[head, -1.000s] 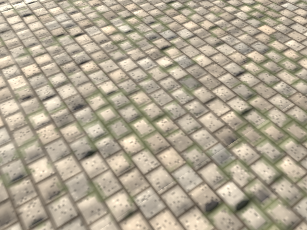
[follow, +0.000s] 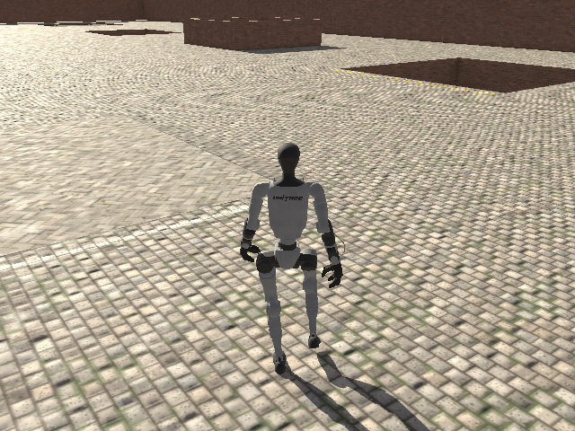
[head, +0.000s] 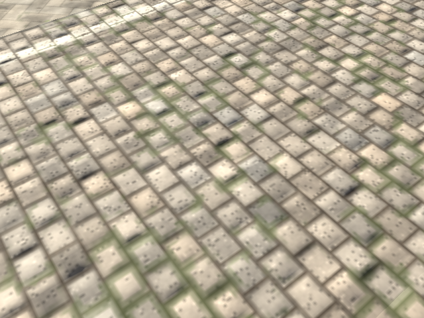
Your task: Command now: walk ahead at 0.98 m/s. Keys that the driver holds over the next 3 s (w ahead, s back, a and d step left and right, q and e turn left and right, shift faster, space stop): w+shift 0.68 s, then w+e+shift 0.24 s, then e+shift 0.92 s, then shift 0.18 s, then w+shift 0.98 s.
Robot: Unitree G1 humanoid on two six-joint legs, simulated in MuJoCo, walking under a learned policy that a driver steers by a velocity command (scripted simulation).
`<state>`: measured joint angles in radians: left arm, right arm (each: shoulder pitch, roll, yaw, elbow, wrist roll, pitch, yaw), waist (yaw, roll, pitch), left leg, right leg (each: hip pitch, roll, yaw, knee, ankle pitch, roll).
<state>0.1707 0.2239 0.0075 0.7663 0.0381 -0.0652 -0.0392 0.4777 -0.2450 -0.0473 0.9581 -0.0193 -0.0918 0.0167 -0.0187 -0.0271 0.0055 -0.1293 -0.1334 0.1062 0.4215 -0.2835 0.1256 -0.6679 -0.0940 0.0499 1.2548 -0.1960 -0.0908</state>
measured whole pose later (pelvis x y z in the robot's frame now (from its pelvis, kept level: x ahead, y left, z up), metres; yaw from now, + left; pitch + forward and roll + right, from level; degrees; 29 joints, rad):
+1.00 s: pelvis +0.97 +0.01 +0.00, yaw -9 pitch +0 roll +2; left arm 0.13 0.28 0.04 0.80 0.02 -0.03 -0.04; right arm 0.47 -0.26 -0.05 1.00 -0.01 -0.13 0.01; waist -0.03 -0.03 0.04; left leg 0.04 -0.05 0.24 0.28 -0.25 0.05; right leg -0.75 -0.10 -0.03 1.07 -0.04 -0.10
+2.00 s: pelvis +1.33 +0.01 +0.01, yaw -63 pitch +0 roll -1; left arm 0.21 0.37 0.09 0.70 0.01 0.09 -0.04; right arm 0.20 -0.28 -0.02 0.66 -0.02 0.02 -0.03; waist -0.01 -0.05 0.07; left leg -0.23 0.03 0.07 0.42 -0.19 0.03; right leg -0.48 0.07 0.11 1.13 -0.41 0.06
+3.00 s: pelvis +1.56 -0.50 +0.00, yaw -68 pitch +2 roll +2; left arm 0.00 0.26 -0.02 0.71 0.03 -0.07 -0.07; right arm 0.54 -0.25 -0.04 0.93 0.01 -0.12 0.03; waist -0.06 -0.01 0.02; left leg 0.20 -0.07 0.06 0.06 -0.28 0.05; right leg -0.78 -0.12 -0.04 0.67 0.15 -0.08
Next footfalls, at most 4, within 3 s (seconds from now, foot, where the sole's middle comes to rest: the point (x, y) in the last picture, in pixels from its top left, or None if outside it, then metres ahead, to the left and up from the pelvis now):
0.26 right None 0.46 -0.09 -0.77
0.72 left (196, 214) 0.92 0.08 -0.77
1.14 right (236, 141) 1.30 -0.09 -0.77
1.72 left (213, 118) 1.45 0.00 -0.77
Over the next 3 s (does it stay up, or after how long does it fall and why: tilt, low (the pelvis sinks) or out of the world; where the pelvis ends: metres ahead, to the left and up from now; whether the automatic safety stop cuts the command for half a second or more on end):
stays up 1.56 -0.50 0.00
